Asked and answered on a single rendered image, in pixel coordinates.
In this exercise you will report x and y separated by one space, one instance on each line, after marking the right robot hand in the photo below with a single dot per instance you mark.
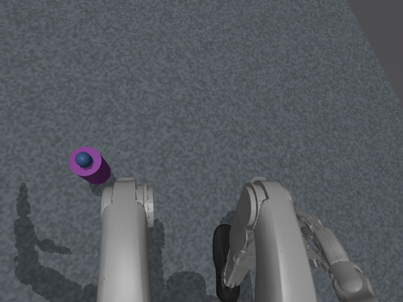
331 250

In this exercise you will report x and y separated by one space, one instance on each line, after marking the right robot arm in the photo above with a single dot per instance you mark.
350 284

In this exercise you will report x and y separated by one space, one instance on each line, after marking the bottle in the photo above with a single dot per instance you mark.
88 163

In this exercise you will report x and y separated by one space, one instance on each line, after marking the right robot foot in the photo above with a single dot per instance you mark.
220 251

